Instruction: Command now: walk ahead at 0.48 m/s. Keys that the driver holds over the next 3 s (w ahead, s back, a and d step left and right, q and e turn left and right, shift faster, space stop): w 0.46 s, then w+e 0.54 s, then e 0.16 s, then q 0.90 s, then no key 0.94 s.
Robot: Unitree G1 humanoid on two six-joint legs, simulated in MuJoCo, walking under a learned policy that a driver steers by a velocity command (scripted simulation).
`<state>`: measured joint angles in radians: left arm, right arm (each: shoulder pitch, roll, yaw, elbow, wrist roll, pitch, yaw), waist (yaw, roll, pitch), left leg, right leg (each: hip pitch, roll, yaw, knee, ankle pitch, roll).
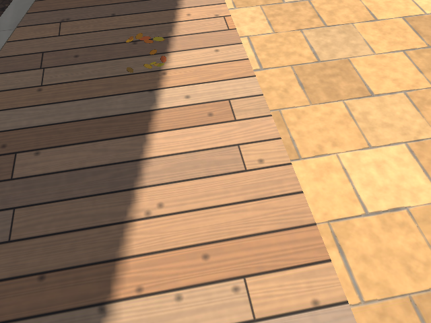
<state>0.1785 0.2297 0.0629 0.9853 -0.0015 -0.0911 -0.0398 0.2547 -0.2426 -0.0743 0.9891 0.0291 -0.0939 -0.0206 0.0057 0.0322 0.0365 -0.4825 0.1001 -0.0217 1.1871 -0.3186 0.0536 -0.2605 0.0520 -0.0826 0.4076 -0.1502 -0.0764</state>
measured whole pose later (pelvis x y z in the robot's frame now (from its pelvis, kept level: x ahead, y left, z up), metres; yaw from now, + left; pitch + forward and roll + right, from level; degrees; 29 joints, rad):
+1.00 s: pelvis +0.56 +0.02 -0.03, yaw -14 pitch +2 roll +1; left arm 0.04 0.24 0.08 0.81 -0.03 -0.05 -0.05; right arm 0.33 -0.25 -0.07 0.98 0.00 -0.05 -0.03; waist -0.02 -0.01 0.04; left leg 0.03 0.07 0.24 0.65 -0.47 -0.03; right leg -0.52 0.02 -0.08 0.62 -0.11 -0.13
